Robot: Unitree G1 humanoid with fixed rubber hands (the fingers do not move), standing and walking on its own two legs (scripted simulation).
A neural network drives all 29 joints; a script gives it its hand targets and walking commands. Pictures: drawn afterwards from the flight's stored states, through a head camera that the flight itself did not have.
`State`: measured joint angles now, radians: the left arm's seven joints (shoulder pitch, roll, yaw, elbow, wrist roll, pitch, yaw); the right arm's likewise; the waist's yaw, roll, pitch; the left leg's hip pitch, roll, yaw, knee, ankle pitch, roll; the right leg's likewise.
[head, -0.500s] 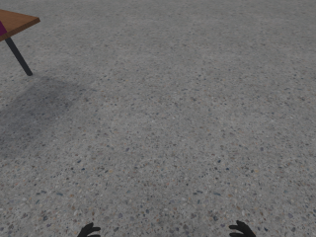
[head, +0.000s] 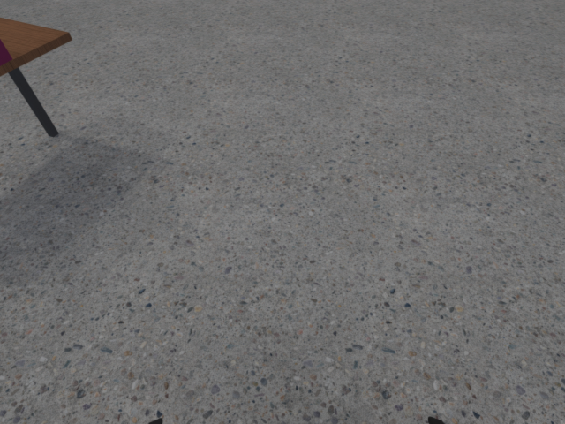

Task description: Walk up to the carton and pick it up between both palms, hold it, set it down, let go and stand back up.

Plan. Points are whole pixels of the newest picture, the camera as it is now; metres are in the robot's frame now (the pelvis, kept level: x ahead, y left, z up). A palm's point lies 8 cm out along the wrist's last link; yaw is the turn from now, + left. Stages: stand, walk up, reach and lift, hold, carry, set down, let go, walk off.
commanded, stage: stand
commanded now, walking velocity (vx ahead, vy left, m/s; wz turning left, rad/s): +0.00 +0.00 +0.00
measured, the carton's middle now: out of the picture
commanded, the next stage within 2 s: walk up in 1.24 s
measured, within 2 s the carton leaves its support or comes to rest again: neither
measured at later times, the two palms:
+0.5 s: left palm out of the picture +0.05 +0.23 -0.12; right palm out of the picture +0.04 -0.23 -0.13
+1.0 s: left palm out of the picture -0.01 +0.20 -0.13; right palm out of the picture -0.01 -0.20 -0.14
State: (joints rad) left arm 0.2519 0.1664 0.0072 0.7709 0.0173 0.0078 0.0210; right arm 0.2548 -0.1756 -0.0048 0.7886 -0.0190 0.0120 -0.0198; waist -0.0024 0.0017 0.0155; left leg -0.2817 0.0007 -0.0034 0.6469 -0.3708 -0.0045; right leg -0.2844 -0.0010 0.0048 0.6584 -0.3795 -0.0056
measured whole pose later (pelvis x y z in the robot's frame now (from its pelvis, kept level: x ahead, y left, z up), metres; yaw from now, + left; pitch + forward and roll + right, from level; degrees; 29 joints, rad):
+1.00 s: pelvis +0.00 +0.00 +0.02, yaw +0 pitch -3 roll +0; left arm 0.28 0.10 0.01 1.15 0.01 0.00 0.05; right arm 0.29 -0.12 0.00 1.15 -0.01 0.00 -0.05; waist 0.00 0.01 0.07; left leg -0.12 0.00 -0.01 0.46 -0.29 0.00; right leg -0.12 0.00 0.00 0.47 -0.30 0.00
